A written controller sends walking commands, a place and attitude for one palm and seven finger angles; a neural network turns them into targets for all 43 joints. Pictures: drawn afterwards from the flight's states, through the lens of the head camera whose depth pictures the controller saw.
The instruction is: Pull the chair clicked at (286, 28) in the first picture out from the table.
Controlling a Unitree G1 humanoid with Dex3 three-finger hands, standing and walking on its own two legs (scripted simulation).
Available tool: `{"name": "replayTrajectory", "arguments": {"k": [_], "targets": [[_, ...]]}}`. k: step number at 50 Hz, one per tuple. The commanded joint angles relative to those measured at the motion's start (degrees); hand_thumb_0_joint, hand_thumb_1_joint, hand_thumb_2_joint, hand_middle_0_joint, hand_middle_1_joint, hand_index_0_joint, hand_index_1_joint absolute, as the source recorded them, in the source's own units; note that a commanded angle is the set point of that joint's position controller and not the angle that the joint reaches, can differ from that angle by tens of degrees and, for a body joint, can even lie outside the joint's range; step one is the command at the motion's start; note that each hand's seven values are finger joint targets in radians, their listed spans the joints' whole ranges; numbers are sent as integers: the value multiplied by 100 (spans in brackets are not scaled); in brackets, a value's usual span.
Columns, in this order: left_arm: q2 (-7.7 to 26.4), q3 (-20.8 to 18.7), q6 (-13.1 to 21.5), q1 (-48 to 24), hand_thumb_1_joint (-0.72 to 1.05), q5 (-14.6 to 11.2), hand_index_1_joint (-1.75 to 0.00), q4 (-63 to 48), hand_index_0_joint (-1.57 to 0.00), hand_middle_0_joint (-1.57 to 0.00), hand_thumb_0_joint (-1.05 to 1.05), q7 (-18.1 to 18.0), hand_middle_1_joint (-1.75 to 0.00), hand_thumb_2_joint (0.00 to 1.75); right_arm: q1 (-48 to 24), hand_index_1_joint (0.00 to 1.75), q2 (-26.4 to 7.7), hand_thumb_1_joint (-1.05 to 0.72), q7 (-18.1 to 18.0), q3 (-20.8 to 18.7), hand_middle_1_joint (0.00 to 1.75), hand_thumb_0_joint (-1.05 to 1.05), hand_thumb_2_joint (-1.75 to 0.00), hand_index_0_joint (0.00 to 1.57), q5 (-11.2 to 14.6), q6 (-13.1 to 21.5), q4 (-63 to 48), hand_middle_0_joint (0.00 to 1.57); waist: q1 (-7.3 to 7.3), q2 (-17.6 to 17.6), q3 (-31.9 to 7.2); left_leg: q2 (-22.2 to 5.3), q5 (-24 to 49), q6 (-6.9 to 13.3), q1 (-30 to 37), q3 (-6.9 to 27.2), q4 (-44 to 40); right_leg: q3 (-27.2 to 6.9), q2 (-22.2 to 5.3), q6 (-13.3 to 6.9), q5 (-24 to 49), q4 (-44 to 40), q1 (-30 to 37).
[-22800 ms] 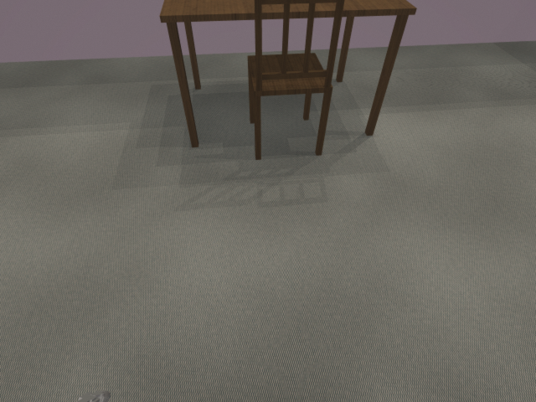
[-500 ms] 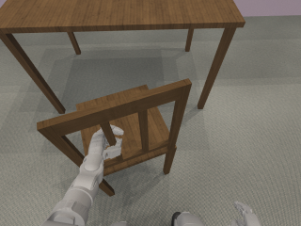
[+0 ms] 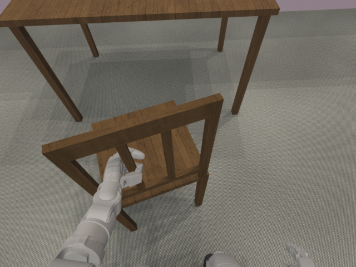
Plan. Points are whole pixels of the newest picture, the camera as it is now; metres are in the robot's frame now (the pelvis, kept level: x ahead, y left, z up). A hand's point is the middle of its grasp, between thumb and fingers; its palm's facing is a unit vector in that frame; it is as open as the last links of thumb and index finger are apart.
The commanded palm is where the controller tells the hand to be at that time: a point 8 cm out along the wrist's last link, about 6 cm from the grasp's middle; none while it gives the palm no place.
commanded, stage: stop walking, hand still on the chair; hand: left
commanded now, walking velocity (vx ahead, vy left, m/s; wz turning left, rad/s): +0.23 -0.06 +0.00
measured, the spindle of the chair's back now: (132, 169) +0.37 +0.13 -0.09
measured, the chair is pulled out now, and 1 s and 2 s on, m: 0.53 0.59 0.60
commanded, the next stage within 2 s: open the thumb and straighten the fingers in 0.84 s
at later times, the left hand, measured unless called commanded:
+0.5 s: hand (130, 199) +0.27 +0.12 -0.06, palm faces -0.07 -0.98 -0.17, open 5.4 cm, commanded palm +0.26 +0.17 -0.04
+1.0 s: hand (130, 198) +0.28 +0.12 -0.06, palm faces -0.05 -0.99 -0.15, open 5.5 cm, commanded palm +0.25 +0.18 -0.04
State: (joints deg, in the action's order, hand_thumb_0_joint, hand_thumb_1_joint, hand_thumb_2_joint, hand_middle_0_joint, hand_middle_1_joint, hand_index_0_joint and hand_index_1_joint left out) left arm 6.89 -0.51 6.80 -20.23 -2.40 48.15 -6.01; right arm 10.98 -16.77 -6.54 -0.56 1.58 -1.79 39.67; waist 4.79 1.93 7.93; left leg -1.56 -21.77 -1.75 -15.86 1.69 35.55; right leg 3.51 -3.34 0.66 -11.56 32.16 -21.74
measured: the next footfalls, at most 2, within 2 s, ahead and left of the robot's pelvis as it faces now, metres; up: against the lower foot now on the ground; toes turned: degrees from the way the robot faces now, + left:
left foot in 0.02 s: +0.01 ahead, +0.15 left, +0.00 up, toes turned +0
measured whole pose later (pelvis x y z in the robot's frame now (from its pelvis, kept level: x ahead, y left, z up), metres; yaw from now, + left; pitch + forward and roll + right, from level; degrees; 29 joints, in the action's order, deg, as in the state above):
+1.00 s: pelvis +0.02 +0.01 +0.01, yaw -1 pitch +0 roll +0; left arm 6.8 4.9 5.5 -1.2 -1.8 35.5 -5.3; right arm 11.7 -11.9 -4.9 1.1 2.0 -1.0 37.7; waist 2.1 0.5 1.9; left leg -2.2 -18.2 -1.8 -8.2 -0.9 26.1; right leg 2.1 -2.9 1.4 -10.2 26.8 -16.7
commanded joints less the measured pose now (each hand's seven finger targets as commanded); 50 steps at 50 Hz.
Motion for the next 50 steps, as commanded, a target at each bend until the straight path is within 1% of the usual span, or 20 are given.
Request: {"name": "replayTrajectory", "arguments": {"k": [1,2,3,4,6,8,11,13,15,20,24,26,29,30,44,46,47,48,49,50], "targets": [[740,112,207,-1326,90,-6,-145,-1774,-50,-50,0,12,-145,90,-35,30,-462,-90,-180,-123,30,0,-90,20,-43,257,-760,20,-425,207,-2130,-881,1562,435,793,326,-1733,-503,-440,-44,374,-155,1336],[469,324,212,-1327,90,33,-145,-1656,-50,-50,0,41,-145,90,-108,30,-364,-90,-123,-60,30,0,-90,20,-36,234,-805,20,-405,1046,-2057,-1090,1635,647,540,589,-1736,-198,-143,53,-316,239,1235],[390,410,204,-1495,90,78,-145,-1638,-50,-50,0,50,-145,90,-181,30,-290,-90,-72,-14,30,0,-90,20,-61,225,-815,20,-400,1469,-1910,-1165,1552,765,137,774,-1790,-92,-37,25,-794,472,1348],[458,333,199,-1471,90,127,-145,-1641,-50,-50,0,41,-145,90,-91,30,-294,-90,-28,-47,30,0,-90,20,-36,234,-800,20,-436,1263,-1864,-1118,1518,778,131,682,-1646,-92,10,0,-854,266,1464],[596,261,198,-1369,90,114,-145,-1667,-50,-50,0,49,-145,90,114,30,-399,-90,10,-130,30,0,-90,20,-2,254,-757,20,-359,173,-2094,-862,1347,587,412,411,-1307,-215,20,42,-424,-394,1787],[567,308,219,-1330,90,155,-145,-1538,-50,-50,0,57,-145,90,73,30,-362,-90,29,-117,30,0,-90,20,-13,294,-761,20,-322,-93,-1946,-517,607,408,309,100,-1323,-488,-154,-33,-595,-813,1727],[711,244,276,-1017,90,192,-145,-1441,-50,-50,0,38,-145,90,80,30,-290,-90,20,-75,30,0,-90,20,-46,375,-638,20,-339,221,-1425,-375,-397,383,212,-16,-1582,-652,-190,-87,-1500,-1078,1111],[709,202,316,-771,90,189,-145,-1379,-50,-50,0,15,-145,90,131,30,-245,-90,11,-55,30,0,-90,20,-52,401,-612,20,-367,-181,-1368,-354,-285,386,179,-22,-1524,-727,-210,-101,-1458,-1180,1105],[789,138,344,-530,90,187,-145,-1363,-50,-50,0,8,-145,90,107,30,-284,-90,-17,-72,30,0,-90,20,-59,458,-537,20,-348,-313,-1223,-371,282,344,355,-32,-1493,-730,-259,-105,-967,-1266,1011],[745,151,420,-81,90,223,-145,-1402,-50,-50,0,-12,-145,90,90,30,-260,-90,-36,-78,30,0,-90,20,-62,526,-495,20,-368,-283,-1213,-400,746,303,442,-49,-1513,-701,-271,-118,-297,-1172,1075],[620,211,470,228,90,231,-145,-1661,-50,-50,0,-2,-145,90,30,30,-224,-90,-42,-88,30,0,-90,20,-79,534,-573,20,-369,-413,-1655,-457,1699,253,702,-62,-1375,-638,-317,-177,1150,-786,1523],[637,244,475,360,90,227,-145,-1788,-50,-50,0,-4,-145,90,27,30,-232,-90,-51,-98,30,0,-90,20,-79,530,-566,20,-349,-258,-1728,-469,2133,216,807,-84,-1341,-560,-330,-182,1750,-671,1627],[584,307,471,469,90,214,-145,-1917,-50,-50,0,27,-145,90,-21,30,-228,-90,-47,-119,30,0,-90,20,-78,472,-615,20,-331,-451,-1839,-467,2305,165,871,-101,-1252,-608,-411,-225,2251,-607,1757],[593,369,466,492,90,194,-145,-2023,-50,-50,0,26,-145,90,-31,30,-243,-90,-56,-122,30,0,-90,20,-53,467,-595,20,-301,-235,-1799,-458,2369,156,866,-94,-1306,-560,-409,-216,2296,-607,1748],[560,320,253,659,90,201,-145,-2237,-50,-50,0,-13,-145,90,-193,30,-184,-90,-42,-68,30,0,-90,20,-71,264,-855,20,-369,-202,-1675,-424,1715,180,732,-121,-1416,-613,-357,-195,1447,-846,1646],[608,285,233,677,90,190,-145,-2263,-50,-50,0,-32,-145,90,-183,30,-202,-90,-58,-68,30,0,-90,20,-62,263,-844,20,-371,-131,-1673,-432,1750,181,724,-123,-1444,-574,-335,-179,1455,-835,1651],[829,83,268,722,90,205,-145,-2627,-50,-50,0,-55,-145,90,-213,30,-203,-90,-46,-78,30,0,-90,20,-69,268,-910,20,-398,-68,-1742,-425,1808,183,722,-114,-1424,-583,-343,-188,1560,-812,1734],[62,637,29,1315,78,-38,-145,-1902,-50,-50,0,117,-145,84,-140,30,-380,-90,165,-117,30,0,-90,20,180,344,-889,20,-103,-660,-1613,-172,1567,157,-72,-302,-1257,-14,-118,-139,1211,-567,1344],[466,274,100,929,66,-76,-145,-2475,-50,-50,0,187,-145,78,-178,30,-424,-90,252,-145,30,0,-90,20,169,427,-961,20,-224,-862,-1762,-153,1504,184,-306,-302,-1097,-46,-74,-148,1185,-447,1286],[643,217,90,1193,54,-58,-145,-2412,-50,-50,0,223,-145,73,-183,30,-404,-90,302,-174,30,0,-90,20,182,478,-951,20,-238,-598,-1667,-132,1345,185,-444,-320,-1025,-67,-90,-154,993,-364,1217]]}}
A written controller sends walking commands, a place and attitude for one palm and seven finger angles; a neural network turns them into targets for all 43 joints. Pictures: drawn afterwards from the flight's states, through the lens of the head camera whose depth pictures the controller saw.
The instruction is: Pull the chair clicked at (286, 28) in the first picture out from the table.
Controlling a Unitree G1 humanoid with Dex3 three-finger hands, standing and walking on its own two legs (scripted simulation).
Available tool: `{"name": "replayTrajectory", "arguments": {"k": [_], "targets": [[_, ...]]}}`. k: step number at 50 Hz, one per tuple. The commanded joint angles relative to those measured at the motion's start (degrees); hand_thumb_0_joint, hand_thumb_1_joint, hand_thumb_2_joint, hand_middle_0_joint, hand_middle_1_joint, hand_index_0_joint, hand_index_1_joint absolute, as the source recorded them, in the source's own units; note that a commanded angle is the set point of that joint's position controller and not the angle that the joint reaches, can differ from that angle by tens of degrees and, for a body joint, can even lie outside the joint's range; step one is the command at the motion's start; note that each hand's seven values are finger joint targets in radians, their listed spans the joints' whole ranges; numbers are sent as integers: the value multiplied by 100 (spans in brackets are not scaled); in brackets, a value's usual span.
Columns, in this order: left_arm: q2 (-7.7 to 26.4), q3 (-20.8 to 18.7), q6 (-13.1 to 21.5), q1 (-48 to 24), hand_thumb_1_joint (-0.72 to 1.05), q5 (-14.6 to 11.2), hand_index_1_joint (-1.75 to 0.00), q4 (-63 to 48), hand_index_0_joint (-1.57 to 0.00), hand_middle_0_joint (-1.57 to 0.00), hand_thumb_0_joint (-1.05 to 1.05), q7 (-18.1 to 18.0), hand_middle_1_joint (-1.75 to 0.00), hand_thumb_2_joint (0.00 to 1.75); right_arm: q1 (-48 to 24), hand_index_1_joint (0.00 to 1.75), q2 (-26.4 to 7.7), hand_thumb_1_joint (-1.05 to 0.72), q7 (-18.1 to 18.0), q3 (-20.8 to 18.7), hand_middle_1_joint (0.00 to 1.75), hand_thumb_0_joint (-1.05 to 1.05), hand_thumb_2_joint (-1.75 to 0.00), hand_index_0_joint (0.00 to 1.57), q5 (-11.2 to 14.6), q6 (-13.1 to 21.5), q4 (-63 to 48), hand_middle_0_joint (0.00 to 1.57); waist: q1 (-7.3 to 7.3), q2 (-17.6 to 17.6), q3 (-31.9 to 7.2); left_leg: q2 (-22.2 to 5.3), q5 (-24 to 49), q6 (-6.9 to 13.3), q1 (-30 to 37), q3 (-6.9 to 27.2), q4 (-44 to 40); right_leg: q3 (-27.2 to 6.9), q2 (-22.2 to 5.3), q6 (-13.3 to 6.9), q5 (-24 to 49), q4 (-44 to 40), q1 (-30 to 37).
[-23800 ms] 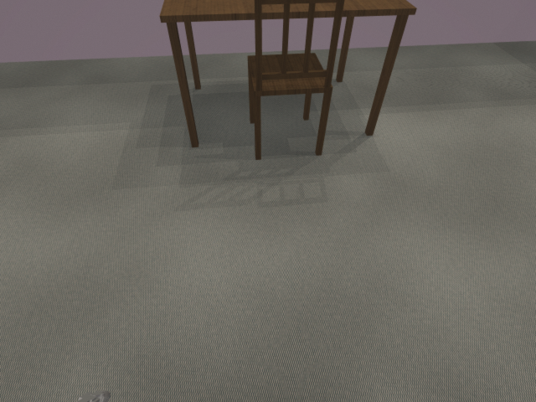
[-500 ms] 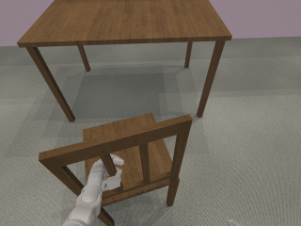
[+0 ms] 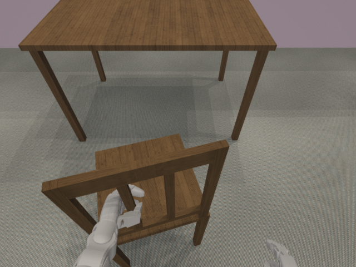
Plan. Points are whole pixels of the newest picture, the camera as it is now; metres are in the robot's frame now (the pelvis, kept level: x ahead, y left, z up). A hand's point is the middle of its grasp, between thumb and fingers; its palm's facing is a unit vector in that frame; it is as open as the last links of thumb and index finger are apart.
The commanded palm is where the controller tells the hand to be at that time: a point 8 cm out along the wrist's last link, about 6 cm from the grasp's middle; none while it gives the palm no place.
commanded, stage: open the thumb and straighten the fingers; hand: left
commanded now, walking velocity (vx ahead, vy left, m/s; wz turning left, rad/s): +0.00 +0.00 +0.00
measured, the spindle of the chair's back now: (131, 207) +0.28 +0.14 -0.10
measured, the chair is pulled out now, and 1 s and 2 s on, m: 0.59 0.60 0.60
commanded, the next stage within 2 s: draw the fingers out of the gap in 0.68 s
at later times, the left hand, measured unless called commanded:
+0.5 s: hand (132, 211) +0.26 +0.13 -0.07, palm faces -0.04 -0.99 -0.15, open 15.2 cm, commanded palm +0.25 +0.18 -0.05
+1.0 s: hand (121, 227) +0.23 +0.15 -0.07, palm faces -0.02 -0.99 -0.15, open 17.4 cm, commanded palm +0.20 +0.20 -0.05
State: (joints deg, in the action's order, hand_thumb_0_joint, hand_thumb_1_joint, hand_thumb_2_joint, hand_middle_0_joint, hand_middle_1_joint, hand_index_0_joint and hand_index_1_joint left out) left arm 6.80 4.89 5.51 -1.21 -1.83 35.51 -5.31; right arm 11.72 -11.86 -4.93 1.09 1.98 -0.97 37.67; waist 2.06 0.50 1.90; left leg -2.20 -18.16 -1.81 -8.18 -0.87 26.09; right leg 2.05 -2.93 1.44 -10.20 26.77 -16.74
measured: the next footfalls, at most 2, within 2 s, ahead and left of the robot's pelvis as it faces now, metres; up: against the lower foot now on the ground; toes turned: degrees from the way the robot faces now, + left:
none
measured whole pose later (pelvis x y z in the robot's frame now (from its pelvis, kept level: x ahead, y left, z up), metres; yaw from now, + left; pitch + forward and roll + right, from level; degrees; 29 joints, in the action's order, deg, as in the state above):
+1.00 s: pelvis +0.01 +0.00 -0.04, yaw +2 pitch +10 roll -1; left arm 10.6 3.0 -8.2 17.8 -3.3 3.0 0.6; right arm 15.3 -14.8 -3.7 0.4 1.6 7.8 29.3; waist 2.4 3.0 -6.1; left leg -1.5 -29.1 -1.6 -29.0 2.1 47.9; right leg 3.8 -4.5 1.8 -20.7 46.8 -36.0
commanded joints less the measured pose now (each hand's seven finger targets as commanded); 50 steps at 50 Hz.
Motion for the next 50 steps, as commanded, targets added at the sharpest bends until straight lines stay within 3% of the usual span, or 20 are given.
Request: {"name": "replayTrajectory", "arguments": {"k": [1,3,5,6,8,9,16,20,21,23,26,27,29,35,38,39,40,42,49,50], "targets": [[708,-365,277,-881,42,-104,-145,-1712,-50,-50,0,189,-145,67,-243,30,-883,-90,197,-341,30,0,-90,20,106,499,-859,20,-4,-179,-1368,19,941,192,-1205,-94,3,65,-111,-224,782,207,697],[529,-175,260,-768,17,-22,-145,-2007,-50,-50,0,247,-145,55,-248,30,-820,-90,243,-337,30,0,-90,20,57,680,-944,20,-12,201,-1534,71,1036,178,-1269,-130,195,87,-78,-247,778,367,485],[387,-46,87,-541,-7,-48,-145,-1877,-50,-50,0,267,-145,43,-174,30,-852,-90,289,-335,30,0,-90,20,66,787,-935,20,35,27,-1362,55,946,168,-1473,-87,320,144,-44,-243,678,452,262],[405,-99,21,-619,-19,-65,-145,-1963,-50,-50,0,265,-145,37,-125,30,-882,-90,296,-340,30,0,-90,20,46,838,-964,20,45,-126,-1513,78,920,186,-1539,-88,399,156,-30,-217,689,525,245],[445,-191,-95,-486,-43,-60,-138,-2256,-47,-47,0,260,-138,26,-110,30,-891,-90,301,-369,30,0,-90,20,26,907,-1047,20,-26,42,-1844,100,1026,164,-1606,-93,520,166,-29,-228,785,738,244],[1003,-675,-144,-824,-55,-47,-130,-2299,-45,-45,0,219,-130,20,-80,30,-970,-90,263,-380,30,0,-90,20,26,906,-1002,20,-19,89,-1875,108,1009,168,-1676,-86,591,106,-24,-229,790,805,201],[400,-239,-486,-127,-55,-173,-80,-2660,-27,-27,0,341,-80,20,-12,30,-965,-90,212,-384,30,0,-90,20,13,1081,-1186,20,44,-371,-1998,115,1235,178,-1895,-61,947,225,-3,-190,1057,1153,5],[611,-310,-625,-314,-55,-82,-51,-3021,-18,-18,0,321,-51,20,-17,30,-1000,-90,165,-374,30,0,-90,20,2,1119,-1236,20,64,-129,-1905,136,1145,178,-1944,-22,1082,233,-12,-195,874,1275,-258],[496,-225,-658,-312,-55,-67,-43,-3116,-15,-15,0,304,-43,20,14,30,-962,-90,153,-366,30,0,-90,20,-12,1135,-1271,20,83,-203,-1995,146,1150,194,-1912,-30,1114,244,-4,-172,858,1298,-259],[954,-714,-725,-180,-55,-53,-29,-3047,-10,-10,0,260,-29,20,69,30,-1003,-90,112,-364,30,0,-90,20,-27,1109,-1274,20,6,-383,-1993,159,1110,191,-2097,-2,1167,227,3,-173,878,1374,-181],[724,-457,-771,-143,-55,-42,-7,-3368,-2,-2,0,301,-7,20,32,30,-941,-90,92,-324,30,0,-90,20,-26,1115,-1357,20,43,-34,-2036,190,1228,198,-2016,-38,1258,203,-21,-181,1027,1416,-194],[808,-536,-798,-74,-55,-54,0,-3338,0,0,0,308,0,20,47,30,-958,-90,83,-330,30,0,-90,20,-26,1110,-1360,20,57,-232,-2020,177,1206,199,-2059,-20,1296,220,-17,-170,1025,1435,-204],[656,-391,-856,-17,-55,-80,0,-3351,0,0,0,373,0,20,23,30,-959,-90,78,-309,30,0,-90,20,-17,1114,-1401,20,97,-260,-1912,189,1092,201,-2142,-13,1330,238,-17,-151,924,1438,-300],[884,-519,-997,96,-55,-111,0,-3531,0,0,0,471,0,20,37,30,-997,-90,45,-307,30,0,-90,20,-20,1137,-1452,20,94,-137,-2001,208,1156,214,-2164,19,1461,237,-30,-160,995,1483,-304],[801,-425,-1025,-55,-55,-115,0,-3656,0,0,0,484,0,20,66,30,-994,-90,42,-281,30,0,-90,20,-30,1144,-1467,20,143,-129,-1997,222,1104,211,-2168,54,1471,274,-25,-149,893,1515,-396],[1118,-815,-1032,377,-55,-126,0,-3583,0,0,0,471,0,20,74,30,-997,-90,37,-309,30,0,-90,20,-26,1142,-1506,20,-11,-100,-2074,219,1112,199,-2219,41,1457,257,-27,-160,878,1541,-262],[1069,-758,-1055,698,-55,-128,0,-3614,0,0,0,490,0,20,28,30,-1003,-90,40,-297,30,0,-90,20,-34,1139,-1547,20,-59,-135,-2082,230,1184,202,-2247,45,1448,260,-36,-184,997,1538,-162],[839,-563,-1069,1135,-55,-156,0,-3791,0,0,0,542,0,20,-7,30,-945,-90,61,-295,30,0,-90,20,-13,1139,-1634,20,-31,-206,-2000,217,1216,194,-2306,23,1469,280,-45,-176,1087,1561,-179],[817,-389,-1012,1725,-55,-122,0,-4641,0,0,0,527,0,20,11,30,-901,-90,32,-312,30,0,-90,20,-13,1259,-1771,20,54,-24,-1863,232,1006,213,-2330,77,1591,310,-21,-155,646,1593,-537],[960,-492,-1008,1733,-55,-106,0,-4664,0,0,0,481,0,20,-14,30,-920,-90,10,-325,30,0,-90,20,-14,1268,-1739,20,61,-113,-1730,220,974,212,-2390,126,1596,332,-12,-177,557,1590,-616]]}}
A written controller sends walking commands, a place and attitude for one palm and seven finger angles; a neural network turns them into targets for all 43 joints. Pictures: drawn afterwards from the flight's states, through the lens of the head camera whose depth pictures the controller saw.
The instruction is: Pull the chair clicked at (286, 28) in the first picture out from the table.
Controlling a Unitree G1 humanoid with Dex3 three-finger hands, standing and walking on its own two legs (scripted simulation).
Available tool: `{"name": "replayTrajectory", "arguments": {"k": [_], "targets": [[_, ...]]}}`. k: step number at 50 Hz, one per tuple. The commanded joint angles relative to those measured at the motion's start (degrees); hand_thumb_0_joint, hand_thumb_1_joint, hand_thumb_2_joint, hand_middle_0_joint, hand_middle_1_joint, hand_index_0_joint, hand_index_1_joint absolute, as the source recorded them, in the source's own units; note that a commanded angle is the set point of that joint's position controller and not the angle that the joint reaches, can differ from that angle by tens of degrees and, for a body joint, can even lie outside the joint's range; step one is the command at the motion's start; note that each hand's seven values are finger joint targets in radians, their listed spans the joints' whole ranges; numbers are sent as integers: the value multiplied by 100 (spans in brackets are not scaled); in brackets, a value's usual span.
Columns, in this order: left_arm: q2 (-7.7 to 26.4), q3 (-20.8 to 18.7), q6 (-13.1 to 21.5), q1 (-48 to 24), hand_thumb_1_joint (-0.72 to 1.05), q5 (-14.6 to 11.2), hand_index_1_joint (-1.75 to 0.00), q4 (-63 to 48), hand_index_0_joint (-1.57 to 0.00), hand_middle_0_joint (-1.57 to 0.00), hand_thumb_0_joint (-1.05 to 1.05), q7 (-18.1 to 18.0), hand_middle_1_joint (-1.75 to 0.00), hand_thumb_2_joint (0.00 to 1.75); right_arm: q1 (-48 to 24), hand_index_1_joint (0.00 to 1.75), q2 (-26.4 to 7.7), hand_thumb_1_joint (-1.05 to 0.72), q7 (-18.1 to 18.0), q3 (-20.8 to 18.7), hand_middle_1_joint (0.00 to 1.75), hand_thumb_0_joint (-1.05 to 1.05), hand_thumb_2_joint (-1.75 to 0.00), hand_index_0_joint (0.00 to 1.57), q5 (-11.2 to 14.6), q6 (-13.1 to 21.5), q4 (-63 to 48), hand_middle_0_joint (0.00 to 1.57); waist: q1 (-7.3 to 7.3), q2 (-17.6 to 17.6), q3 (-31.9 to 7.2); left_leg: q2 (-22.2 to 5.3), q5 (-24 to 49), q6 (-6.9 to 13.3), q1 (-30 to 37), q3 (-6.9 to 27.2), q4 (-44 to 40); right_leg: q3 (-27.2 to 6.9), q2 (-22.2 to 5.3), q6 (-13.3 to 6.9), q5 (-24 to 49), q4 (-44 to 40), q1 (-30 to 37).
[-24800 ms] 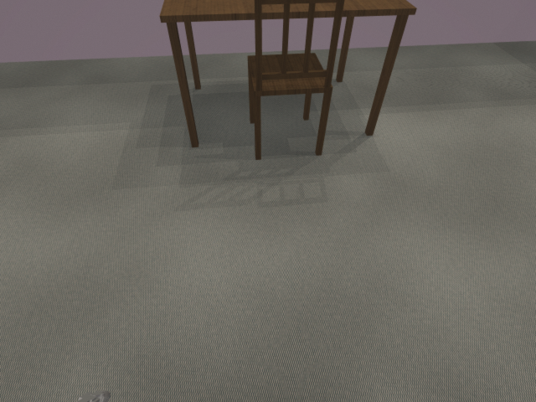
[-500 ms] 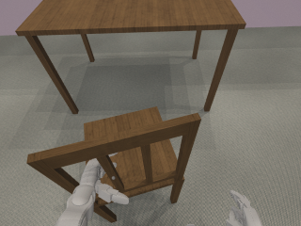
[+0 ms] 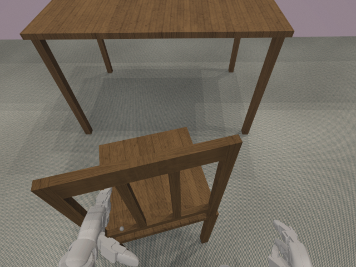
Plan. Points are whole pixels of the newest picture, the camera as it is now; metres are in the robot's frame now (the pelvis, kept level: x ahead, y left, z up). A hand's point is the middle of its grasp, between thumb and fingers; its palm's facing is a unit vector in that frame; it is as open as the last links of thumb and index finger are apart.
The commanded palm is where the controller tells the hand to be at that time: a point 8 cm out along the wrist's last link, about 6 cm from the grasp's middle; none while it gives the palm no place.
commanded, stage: draw the fingers out of the gap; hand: left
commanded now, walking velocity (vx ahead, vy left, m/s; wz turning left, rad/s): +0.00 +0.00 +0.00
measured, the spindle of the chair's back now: (134, 206) +0.28 +0.12 -0.06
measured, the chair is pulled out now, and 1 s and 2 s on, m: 0.60 0.60 0.60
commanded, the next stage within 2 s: draw the hand back to the body in 0.54 s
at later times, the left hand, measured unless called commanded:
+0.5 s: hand (118, 266) +0.15 +0.13 -0.03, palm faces -0.05 -0.99 -0.14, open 17.5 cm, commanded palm +0.12 +0.18 -0.01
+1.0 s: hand (99, 261) +0.15 +0.15 +0.04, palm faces -0.03 -1.00 -0.08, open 17.5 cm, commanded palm +0.10 +0.22 +0.06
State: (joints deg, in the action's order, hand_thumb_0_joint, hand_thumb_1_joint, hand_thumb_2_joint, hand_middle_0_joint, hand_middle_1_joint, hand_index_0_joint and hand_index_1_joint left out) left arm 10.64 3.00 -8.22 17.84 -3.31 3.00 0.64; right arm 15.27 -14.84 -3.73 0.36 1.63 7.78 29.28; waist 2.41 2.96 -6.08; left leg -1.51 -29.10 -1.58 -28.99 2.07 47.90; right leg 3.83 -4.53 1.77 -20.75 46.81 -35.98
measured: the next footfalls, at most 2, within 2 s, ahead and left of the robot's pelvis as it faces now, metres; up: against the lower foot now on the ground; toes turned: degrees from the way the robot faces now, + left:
none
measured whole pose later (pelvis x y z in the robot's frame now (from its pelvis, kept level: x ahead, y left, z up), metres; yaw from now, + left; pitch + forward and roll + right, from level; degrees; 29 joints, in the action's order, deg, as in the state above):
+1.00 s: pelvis -0.02 +0.00 -0.04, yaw +0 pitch +12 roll -1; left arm 11.7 -1.6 17.4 39.5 -11.1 -20.9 9.3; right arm 11.6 -10.7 -3.1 -1.9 3.9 9.2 29.6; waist -0.5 3.0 -7.7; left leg -1.9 -35.2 -2.3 -40.5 3.7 63.9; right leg 4.4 -4.5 1.3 -25.6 60.8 -46.7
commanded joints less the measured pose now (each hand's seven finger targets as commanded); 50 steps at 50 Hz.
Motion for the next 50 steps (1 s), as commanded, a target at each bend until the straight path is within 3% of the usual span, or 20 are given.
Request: {"name": "replayTrajectory", "arguments": {"k": [1,6,7,11,14,15,22,29,30,32,33,34,35,37,39,44,45,46,47,50], "targets": [[497,-204,401,-167,-55,44,0,-1583,0,0,0,-111,0,20,-331,30,-623,-90,-120,-247,30,0,-90,20,8,420,-916,20,61,-378,-1024,170,2036,202,-259,-180,-559,134,153,-190,1594,-404,1311],[508,-130,460,342,-55,118,0,-1974,0,0,0,-149,0,20,-367,30,-588,-90,-154,-242,30,0,-90,20,10,498,-942,20,24,-99,-1048,178,2065,183,-221,-101,-495,189,158,-227,1398,-286,1123],[273,85,441,544,-55,125,0,-1981,0,0,0,-142,0,20,-386,30,-525,-90,-146,-224,30,0,-90,20,12,525,-974,20,32,-129,-981,182,2065,186,-235,-109,-480,211,155,-220,1386,-273,1097],[330,58,329,952,-55,169,0,-2093,0,0,0,-174,0,20,-442,30,-518,-90,-152,-243,30,0,-90,20,12,478,-1014,20,22,-348,-888,181,1984,190,-392,-65,-427,230,168,-217,1301,-235,1009],[328,64,291,1211,-55,218,0,-2281,0,0,0,-185,0,20,-501,30,-465,-90,-161,-238,30,0,-90,20,11,456,-1097,20,-37,-192,-810,187,1835,176,-468,-57,-418,242,163,-230,1086,-190,918],[378,12,261,1384,-55,234,0,-2298,0,0,0,-214,0,20,-532,30,-462,-90,-168,-253,30,0,-90,20,10,436,-1110,20,-80,-304,-803,184,1843,183,-526,-39,-421,245,167,-248,1070,-193,949],[96,456,252,1815,-55,327,0,-2781,0,0,0,-236,0,20,-492,30,-401,-90,-185,-220,30,0,-90,20,19,415,-1293,20,1,-231,-711,189,1708,195,-557,-10,-283,274,191,-230,856,-80,644],[163,464,273,2423,-55,443,0,-3150,0,0,0,-295,0,20,-504,30,-335,-90,-205,-262,30,0,-90,20,25,329,-1446,20,-71,-241,-810,221,1634,201,-744,-19,-141,254,201,-246,803,65,598],[275,309,253,2631,-55,460,0,-3088,0,0,0,-319,0,20,-544,30,-322,-90,-223,-296,30,0,-90,20,29,301,-1427,20,-134,-342,-799,219,1671,206,-843,-25,-120,228,208,-271,873,67,679],[232,351,283,2764,-55,445,0,-3149,0,0,0,-289,0,20,-546,30,-299,-90,-233,-297,30,0,-90,20,52,265,-1459,20,-87,-387,-719,228,1509,215,-898,-58,-69,206,210,-246,775,59,593],[236,359,318,2805,-55,446,0,-3278,0,0,0,-279,0,20,-552,30,-293,-90,-240,-291,30,0,-90,20,51,263,-1497,20,-110,-247,-748,247,1462,221,-928,-71,-55,194,210,-253,696,73,576],[-174,274,1055,2191,-55,-281,0,-3998,0,0,0,-195,0,20,-491,30,-238,-90,-242,-260,30,0,-90,20,52,429,-1444,20,-25,-554,-580,300,1445,184,-1094,-48,169,311,267,-243,772,147,296],[187,-9,1390,2397,-55,-260,0,-3744,0,0,0,-161,0,20,-493,30,-251,-90,-251,-319,30,0,-90,20,53,510,-1244,20,-117,-552,-678,266,1438,189,-1172,-74,248,248,282,-279,723,225,319],[192,-139,1886,2598,-55,-409,0,-3864,0,0,0,-41,0,20,-434,30,-226,-90,-199,-336,30,0,-90,20,81,632,-1168,20,-185,-57,-903,294,1542,147,-1052,-90,284,229,272,-296,762,359,329],[156,-177,2333,2690,-55,-466,0,-3825,0,0,0,87,0,20,-449,30,-197,-90,-123,-386,30,0,-90,20,111,687,-1070,20,-198,-2,-987,269,1669,119,-1085,-88,396,231,273,-293,885,500,245],[397,-503,3334,2577,-55,-656,0,-3404,0,0,0,686,0,20,-748,30,-202,-90,70,-498,30,0,-90,20,166,664,-885,20,-169,-365,-873,219,1180,126,-1658,-90,697,14,221,-256,499,597,96],[575,-740,3279,2776,-55,-664,0,-3256,0,0,0,780,0,20,-827,30,-223,-90,71,-522,30,0,-90,20,204,624,-918,20,-261,-316,-940,212,1137,139,-1600,-109,622,-32,222,-283,399,527,273],[521,-689,3165,2756,-55,-738,0,-3376,0,0,0,888,0,20,-861,30,-241,-90,65,-484,30,0,-90,20,236,593,-1029,20,-236,-184,-968,235,986,149,-1502,-133,512,-37,197,-261,215,425,359],[687,-927,3007,2753,-55,-836,0,-3467,0,0,0,917,0,20,-913,30,-231,-90,29,-492,30,0,-90,20,272,548,-1085,20,-276,-172,-1033,225,920,155,-1435,-123,446,-88,182,-259,114,328,513],[746,-1170,2605,2617,-55,-1064,0,-3728,0,0,0,888,0,20,-978,30,-212,-90,-109,-419,30,0,-90,20,337,516,-1168,20,-277,-320,-943,208,869,179,-1283,-77,253,-66,200,-244,-13,91,714]]}}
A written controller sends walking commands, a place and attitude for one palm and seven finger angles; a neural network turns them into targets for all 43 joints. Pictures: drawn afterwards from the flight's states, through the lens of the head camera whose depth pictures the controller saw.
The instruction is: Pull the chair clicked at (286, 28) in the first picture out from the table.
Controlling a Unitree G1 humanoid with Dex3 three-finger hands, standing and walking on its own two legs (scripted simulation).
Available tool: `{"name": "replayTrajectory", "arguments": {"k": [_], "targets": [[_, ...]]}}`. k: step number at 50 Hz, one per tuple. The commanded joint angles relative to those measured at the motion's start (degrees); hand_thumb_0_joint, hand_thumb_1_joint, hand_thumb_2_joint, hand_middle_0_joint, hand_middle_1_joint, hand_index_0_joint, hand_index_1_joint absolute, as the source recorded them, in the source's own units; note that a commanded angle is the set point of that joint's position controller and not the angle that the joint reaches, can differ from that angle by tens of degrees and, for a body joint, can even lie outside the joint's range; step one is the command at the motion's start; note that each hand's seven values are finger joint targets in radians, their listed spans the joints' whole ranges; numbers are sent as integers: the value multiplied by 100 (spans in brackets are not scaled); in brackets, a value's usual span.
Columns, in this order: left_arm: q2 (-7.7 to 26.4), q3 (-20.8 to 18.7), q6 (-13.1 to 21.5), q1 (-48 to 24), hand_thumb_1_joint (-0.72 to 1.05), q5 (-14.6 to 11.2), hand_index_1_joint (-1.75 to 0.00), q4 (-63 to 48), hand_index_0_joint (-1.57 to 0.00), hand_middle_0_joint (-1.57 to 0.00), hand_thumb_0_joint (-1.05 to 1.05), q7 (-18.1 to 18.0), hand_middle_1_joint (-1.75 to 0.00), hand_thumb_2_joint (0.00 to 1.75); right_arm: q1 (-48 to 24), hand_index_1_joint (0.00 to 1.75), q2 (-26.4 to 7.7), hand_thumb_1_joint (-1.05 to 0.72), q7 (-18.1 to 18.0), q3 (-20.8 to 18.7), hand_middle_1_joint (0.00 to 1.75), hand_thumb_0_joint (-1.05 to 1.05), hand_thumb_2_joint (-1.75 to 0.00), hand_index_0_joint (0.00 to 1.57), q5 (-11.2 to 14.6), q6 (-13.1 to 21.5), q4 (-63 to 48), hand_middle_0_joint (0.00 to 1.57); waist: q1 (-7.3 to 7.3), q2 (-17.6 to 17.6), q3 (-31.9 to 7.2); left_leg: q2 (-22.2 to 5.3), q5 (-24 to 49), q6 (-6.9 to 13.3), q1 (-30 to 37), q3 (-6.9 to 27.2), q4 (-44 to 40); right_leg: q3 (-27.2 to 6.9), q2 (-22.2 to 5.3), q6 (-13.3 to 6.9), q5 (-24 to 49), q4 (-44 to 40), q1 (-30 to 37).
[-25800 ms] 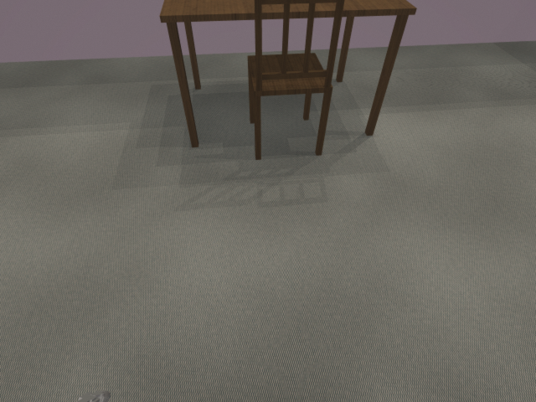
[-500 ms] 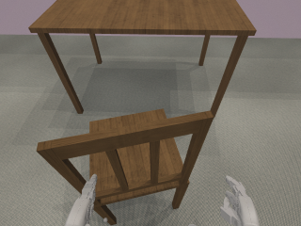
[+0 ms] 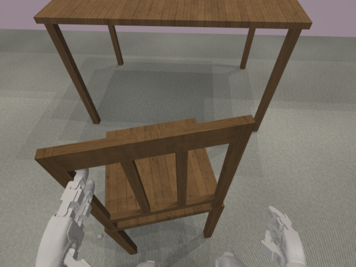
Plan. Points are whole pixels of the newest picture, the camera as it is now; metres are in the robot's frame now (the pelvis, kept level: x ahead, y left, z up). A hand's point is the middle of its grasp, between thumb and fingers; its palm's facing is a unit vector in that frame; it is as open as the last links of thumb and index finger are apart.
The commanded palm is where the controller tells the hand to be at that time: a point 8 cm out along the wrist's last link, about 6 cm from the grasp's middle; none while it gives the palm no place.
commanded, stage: draw the hand back to the body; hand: left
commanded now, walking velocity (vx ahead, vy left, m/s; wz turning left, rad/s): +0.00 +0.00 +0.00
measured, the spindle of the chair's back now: (138, 189) +0.30 +0.12 -0.02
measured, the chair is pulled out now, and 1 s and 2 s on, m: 0.60 0.60 0.59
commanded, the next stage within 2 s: step back with the hand held close in 1.24 s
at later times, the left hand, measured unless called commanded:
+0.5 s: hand (68, 226) +0.18 +0.19 +0.11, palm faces +0.08 -0.91 -0.41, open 13.2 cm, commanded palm +0.15 +0.26 +0.19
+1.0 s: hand (40, 218) +0.18 +0.23 +0.13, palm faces +0.11 -0.81 -0.57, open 6.2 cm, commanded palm +0.18 +0.29 +0.25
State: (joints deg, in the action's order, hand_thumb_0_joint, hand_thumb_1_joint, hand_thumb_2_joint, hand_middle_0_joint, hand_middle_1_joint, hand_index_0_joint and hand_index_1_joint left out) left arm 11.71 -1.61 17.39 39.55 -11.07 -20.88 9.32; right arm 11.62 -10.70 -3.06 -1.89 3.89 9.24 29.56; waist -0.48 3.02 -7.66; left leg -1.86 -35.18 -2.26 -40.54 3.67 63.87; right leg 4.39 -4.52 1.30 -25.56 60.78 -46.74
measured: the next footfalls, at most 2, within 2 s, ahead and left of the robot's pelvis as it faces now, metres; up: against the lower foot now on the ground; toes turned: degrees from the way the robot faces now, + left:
none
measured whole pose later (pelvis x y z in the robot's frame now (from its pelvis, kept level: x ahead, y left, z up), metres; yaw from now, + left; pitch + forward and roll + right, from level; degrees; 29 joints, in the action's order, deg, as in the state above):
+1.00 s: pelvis +0.04 -0.01 +0.07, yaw +0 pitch -3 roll -1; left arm 28.5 -5.7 -12.8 37.3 -2.3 -22.4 -6.0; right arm 10.6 -13.5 -5.8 2.1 2.5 14.8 38.2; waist -4.1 5.7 3.6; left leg -3.0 -22.3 -2.9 -3.4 2.7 28.4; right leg 5.7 -2.9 0.8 -16.7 30.9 -11.3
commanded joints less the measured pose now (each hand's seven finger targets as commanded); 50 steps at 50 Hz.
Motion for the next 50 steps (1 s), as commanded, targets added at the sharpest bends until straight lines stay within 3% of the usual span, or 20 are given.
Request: {"name": "replayTrajectory", "arguments": {"k": [1,7,8,9,10,11,13,15,23,26,28,31,39,43,46,47,49,50], "targets": [[630,-722,3,289,-55,-344,0,-1518,0,0,0,-10,0,20,-540,30,-612,-90,-207,-156,30,0,-90,20,115,407,-1189,20,43,-284,-774,252,1516,254,-43,-237,-1393,-106,198,-183,497,-1371,1818],[998,-1322,-13,-16,-41,-523,-3,-1603,-2,-2,0,-138,-3,27,-422,30,-581,-90,-309,-105,30,0,-90,20,117,650,-914,20,11,-225,-586,207,1801,223,382,-193,-1673,-65,238,-178,837,-1669,2098],[1034,-1384,23,-152,-37,-567,-4,-1685,-2,-2,0,-138,-4,29,-435,30,-567,-90,-314,-64,30,0,-90,20,121,712,-892,20,-8,-51,-557,212,1790,212,433,-197,-1753,-70,229,-182,776,-1740,2161],[2176,-1847,-681,288,-33,507,-5,-1567,-3,-3,0,-1040,-5,31,-427,30,-566,-90,-445,-47,30,0,-90,20,-33,502,-935,20,-394,255,-802,31,1857,148,853,-233,-2128,-354,74,-333,884,-1936,2787],[1751,-1670,-998,313,-30,597,-5,-1902,-4,-4,0,-1415,-5,32,-451,30,-478,-90,-472,39,30,0,-90,20,-58,454,-985,20,-271,336,-493,96,1808,126,943,-250,-2296,-223,73,-310,948,-2100,2872],[1535,-1456,-1167,261,-26,685,-6,-2061,-4,-4,0,-1613,-6,34,-437,30,-458,-90,-502,86,30,0,-90,20,-72,391,-966,20,-213,528,-345,80,1869,124,1112,-285,-2398,-172,78,-308,1028,-2172,2940],[1506,-1442,-1380,133,-19,761,-8,-1954,-5,-5,0,-1854,-8,37,-516,30,-462,-90,-560,130,30,0,-90,20,-108,290,-851,20,-195,380,-73,30,2029,131,1386,-283,-2565,-89,102,-306,1218,-2368,3057],[1724,-1606,-1475,-197,-12,780,-9,-1971,-6,-6,0,-1989,-9,41,-586,30,-511,-90,-595,167,30,0,-90,20,-123,254,-780,20,-198,318,95,21,2126,124,1619,-241,-2782,-104,124,-329,1342,-2603,3265],[1994,-1953,-1473,-788,17,861,-15,-2204,-10,-10,0,-2143,-15,55,-660,30,-559,-90,-546,221,30,0,-90,20,-201,472,-497,20,-242,430,139,36,2727,149,2551,-314,-3522,-102,147,-279,2036,-3090,3961],[2135,-2108,-1450,-1020,28,882,-17,-2328,-12,-12,0,-2184,-17,60,-700,30,-583,-90,-508,242,30,0,-90,20,-218,612,-364,20,-268,665,160,60,2924,140,2738,-328,-3704,-117,136,-288,2233,-3200,4148],[2243,-2218,-1420,-1101,36,895,-19,-2476,-13,-13,0,-2205,-19,64,-690,30,-609,-90,-473,235,30,0,-90,20,-234,705,-306,20,-298,563,-63,42,3207,161,2919,-358,-3733,-66,118,-273,2541,-3193,4319],[2407,-2378,-1442,-1337,47,885,-21,-2585,-14,-14,0,-2240,-21,69,-727,30,-667,-90,-453,221,30,0,-90,20,-232,753,-189,20,-280,697,24,53,3417,142,3029,-358,-3813,-101,118,-272,2781,-3249,4394],[2841,-2715,-1470,-1776,75,913,-27,-3166,-18,-18,0,-2321,-27,83,-648,30,-727,-90,-372,242,30,0,-90,20,-169,872,-66,20,-332,1010,-416,1,4272,146,3414,-353,-3768,-23,40,-235,3361,-3137,4621],[3097,-2905,-1556,-2002,90,900,-30,-3307,-20,-20,0,-2366,-30,90,-593,30,-746,-90,-363,232,30,0,-90,20,-107,872,-22,20,-332,974,-433,-24,4418,137,3423,-321,-3786,5,31,-222,3385,-3097,4612],[3009,-2844,-1586,-1906,90,906,-30,-3240,-20,-20,0,-2350,-30,90,-612,30,-724,-90,-337,272,30,0,-90,20,-108,910,-2,20,-354,1183,-407,-25,4542,124,3438,-329,-3769,16,4,-231,3408,-3102,4599],[3004,-2871,-1583,-1909,90,884,-30,-3153,-20,-20,0,-2344,-30,90,-631,30,-730,-90,-336,262,30,0,-90,20,-114,907,2,20,-338,935,-338,-44,4553,127,3421,-313,-3779,56,18,-218,3430,-3094,4576],[3015,-2865,-1551,-1951,90,897,-30,-3154,-20,-20,0,-2330,-30,90,-628,30,-763,-90,-320,246,30,0,-90,20,-135,922,19,20,-334,840,-465,-58,4562,154,3504,-315,-3757,45,4,-207,3477,-3085,4580],[2975,-2843,-1579,-1927,90,905,-30,-3066,-20,-20,0,-2308,-30,90,-684,30,-772,-90,-311,243,30,0,-90,20,-127,930,45,20,-342,960,-412,-54,4479,135,3469,-316,-3792,-18,17,-222,3365,-3115,4565]]}}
